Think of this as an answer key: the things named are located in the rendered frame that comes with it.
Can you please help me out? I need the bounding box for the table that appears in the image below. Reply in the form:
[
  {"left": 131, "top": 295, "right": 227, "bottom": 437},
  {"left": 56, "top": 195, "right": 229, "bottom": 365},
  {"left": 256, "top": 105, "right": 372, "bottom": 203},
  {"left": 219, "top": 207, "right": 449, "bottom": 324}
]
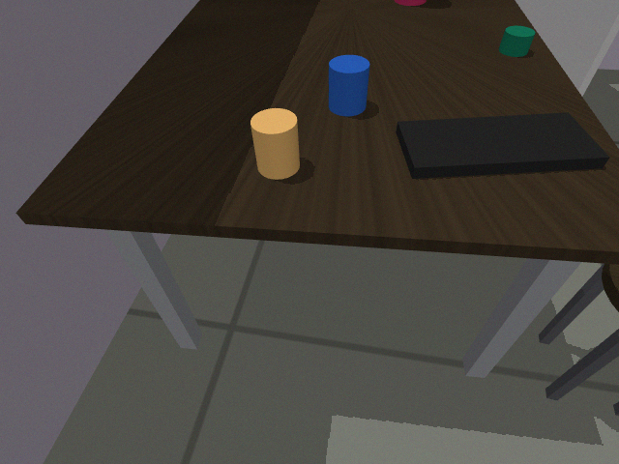
[{"left": 16, "top": 0, "right": 619, "bottom": 378}]

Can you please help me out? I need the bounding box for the stool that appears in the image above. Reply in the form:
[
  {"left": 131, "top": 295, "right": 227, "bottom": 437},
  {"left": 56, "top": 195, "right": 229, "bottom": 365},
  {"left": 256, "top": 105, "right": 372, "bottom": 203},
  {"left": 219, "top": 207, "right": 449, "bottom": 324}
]
[{"left": 539, "top": 264, "right": 619, "bottom": 416}]

